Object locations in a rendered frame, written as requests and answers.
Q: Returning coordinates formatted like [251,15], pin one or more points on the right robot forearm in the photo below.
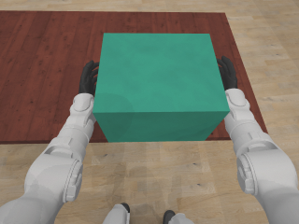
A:
[244,130]

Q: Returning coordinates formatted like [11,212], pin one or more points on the robot right upper arm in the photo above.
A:
[269,177]

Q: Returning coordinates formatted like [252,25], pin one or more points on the right robot hand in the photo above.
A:
[228,73]

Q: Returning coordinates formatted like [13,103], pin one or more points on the robot left upper arm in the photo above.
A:
[53,181]

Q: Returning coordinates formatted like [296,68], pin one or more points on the robot left foot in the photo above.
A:
[126,206]

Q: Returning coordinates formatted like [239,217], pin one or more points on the carton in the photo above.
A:
[154,87]

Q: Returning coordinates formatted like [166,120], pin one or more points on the table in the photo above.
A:
[43,53]

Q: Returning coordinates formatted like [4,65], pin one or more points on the left robot forearm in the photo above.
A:
[76,133]

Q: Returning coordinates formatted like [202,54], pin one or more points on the robot left thigh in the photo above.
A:
[117,216]

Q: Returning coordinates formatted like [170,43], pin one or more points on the left robot hand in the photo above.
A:
[87,79]

